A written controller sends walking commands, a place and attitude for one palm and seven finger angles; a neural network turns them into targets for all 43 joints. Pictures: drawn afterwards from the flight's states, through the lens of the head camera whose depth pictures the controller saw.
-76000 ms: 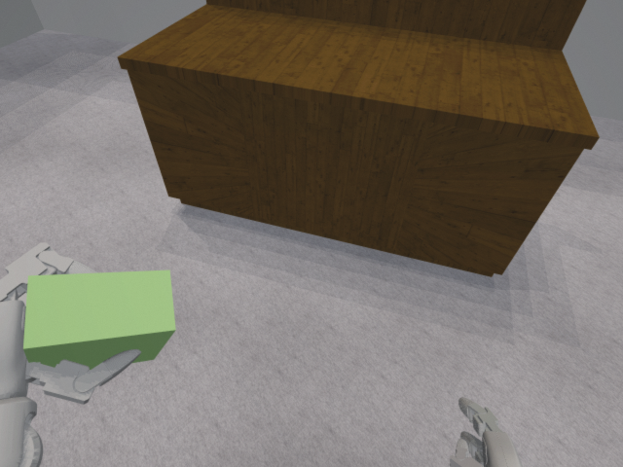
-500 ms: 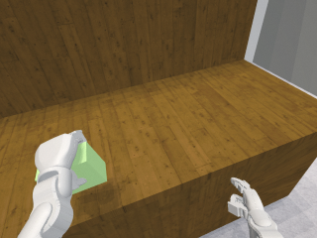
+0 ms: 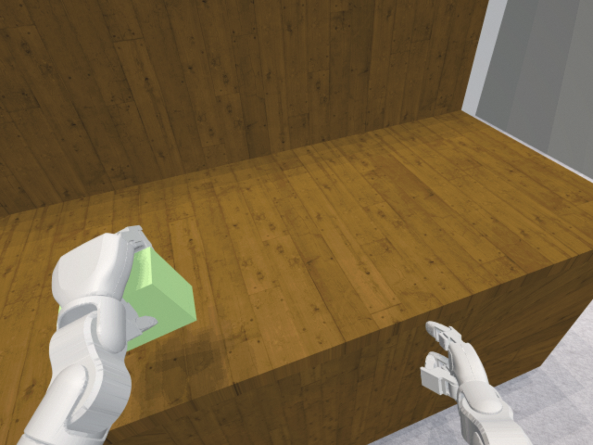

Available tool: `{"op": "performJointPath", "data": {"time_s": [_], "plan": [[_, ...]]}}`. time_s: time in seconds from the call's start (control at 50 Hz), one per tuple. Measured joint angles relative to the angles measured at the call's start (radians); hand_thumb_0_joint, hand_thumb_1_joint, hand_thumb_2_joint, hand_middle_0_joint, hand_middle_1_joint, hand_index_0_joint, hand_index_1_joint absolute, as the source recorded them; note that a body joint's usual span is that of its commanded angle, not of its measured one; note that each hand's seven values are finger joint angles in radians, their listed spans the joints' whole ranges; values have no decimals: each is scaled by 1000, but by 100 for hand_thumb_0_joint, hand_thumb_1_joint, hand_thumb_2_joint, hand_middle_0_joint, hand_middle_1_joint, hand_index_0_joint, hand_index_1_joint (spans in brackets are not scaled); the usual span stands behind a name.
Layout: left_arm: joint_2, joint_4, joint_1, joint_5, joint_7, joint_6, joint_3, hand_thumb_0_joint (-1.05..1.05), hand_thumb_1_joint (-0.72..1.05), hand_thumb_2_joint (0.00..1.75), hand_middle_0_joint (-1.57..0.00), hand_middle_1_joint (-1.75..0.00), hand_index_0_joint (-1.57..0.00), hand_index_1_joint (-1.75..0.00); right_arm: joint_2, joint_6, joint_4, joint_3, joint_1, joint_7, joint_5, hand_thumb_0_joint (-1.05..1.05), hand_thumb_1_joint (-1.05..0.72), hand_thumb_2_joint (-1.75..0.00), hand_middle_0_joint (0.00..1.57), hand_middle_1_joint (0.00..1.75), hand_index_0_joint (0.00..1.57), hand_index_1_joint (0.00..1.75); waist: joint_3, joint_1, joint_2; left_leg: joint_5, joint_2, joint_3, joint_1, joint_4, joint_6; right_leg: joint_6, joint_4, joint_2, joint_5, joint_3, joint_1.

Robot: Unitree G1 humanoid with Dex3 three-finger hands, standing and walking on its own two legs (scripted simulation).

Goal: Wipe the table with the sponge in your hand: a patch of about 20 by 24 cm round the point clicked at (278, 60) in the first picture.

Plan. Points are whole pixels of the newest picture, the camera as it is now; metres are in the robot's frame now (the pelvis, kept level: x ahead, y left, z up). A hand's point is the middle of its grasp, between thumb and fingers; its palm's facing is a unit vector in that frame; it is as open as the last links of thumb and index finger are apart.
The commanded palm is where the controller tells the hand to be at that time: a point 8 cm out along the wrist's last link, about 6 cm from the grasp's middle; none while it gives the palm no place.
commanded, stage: bring the sponge back beside the body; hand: left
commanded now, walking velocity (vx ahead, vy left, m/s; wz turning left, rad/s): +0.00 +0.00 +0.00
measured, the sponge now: (140, 309) +0.24 +0.27 +0.09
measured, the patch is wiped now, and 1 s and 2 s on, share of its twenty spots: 1.00 1.00 1.00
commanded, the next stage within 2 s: step back with the hand held close in 1.58 s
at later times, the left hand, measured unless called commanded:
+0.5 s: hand (122, 306) +0.21 +0.26 +0.13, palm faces +0.23 -0.25 -0.94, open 9.7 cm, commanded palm +0.17 +0.26 +0.20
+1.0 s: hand (106, 321) +0.20 +0.28 +0.12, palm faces +0.19 -0.22 -0.96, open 9.7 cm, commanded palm +0.15 +0.27 +0.19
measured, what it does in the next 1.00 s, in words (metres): stands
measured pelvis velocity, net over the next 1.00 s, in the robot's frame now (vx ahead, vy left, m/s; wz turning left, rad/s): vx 0.00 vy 0.00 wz -0.01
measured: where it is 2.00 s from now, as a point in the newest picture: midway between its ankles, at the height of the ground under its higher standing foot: outside the picture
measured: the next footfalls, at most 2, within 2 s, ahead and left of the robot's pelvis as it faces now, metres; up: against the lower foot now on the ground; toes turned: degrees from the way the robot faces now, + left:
none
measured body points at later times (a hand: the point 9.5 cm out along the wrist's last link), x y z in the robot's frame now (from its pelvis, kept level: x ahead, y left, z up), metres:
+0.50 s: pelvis -0.01 +0.00 +0.00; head -0.05 -0.04 +0.45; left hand +0.20 +0.27 +0.18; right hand +0.27 -0.18 -0.05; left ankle +0.01 +0.11 -0.74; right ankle +0.02 -0.08 -0.74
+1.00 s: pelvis +0.00 +0.00 +0.00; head -0.05 -0.04 +0.45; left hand +0.18 +0.28 +0.17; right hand +0.27 -0.19 -0.05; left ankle +0.01 +0.11 -0.74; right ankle +0.02 -0.08 -0.74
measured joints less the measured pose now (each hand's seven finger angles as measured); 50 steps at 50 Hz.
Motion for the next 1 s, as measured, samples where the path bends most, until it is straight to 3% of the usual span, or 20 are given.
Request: {"op": "performJointPath", "data": {"time_s": [0.3, 0.5, 1.0], "plan": [[1, -112, 116, -17, 14, -17, 16, -1, -48, 106, -75, -138, -79, -134, 3, 22, -9, -5, 20, 20, -7, 2, -90, -90, 20, 30, 20, 30, -2, -1, 2, -6, 0, 13, 10, 4, 4, 4, 8, 0, -4, 14, 5], [-6, -78, 102, -7, 17, -34, 6, -1, -48, 106, -75, -138, -79, -134, 5, -2, -1, -5, 17, 6, -7, 2, -90, -90, 20, 30, 20, 30, 6, 5, 5, 4, -3, 6, 9, 2, 4, 5, 5, -2, 3, 7, 6], [19, -104, 204, -10, 20, -81, 59, -1, -48, 106, -75, -138, -79, -135, -6, -24, 2, -16, 36, 4, -17, 2, -90, -90, 20, 30, 20, 30, 11, 6, 8, -5, 1, 5, 12, 8, 3, 3, 4, 2, 0, 9, 12]]}}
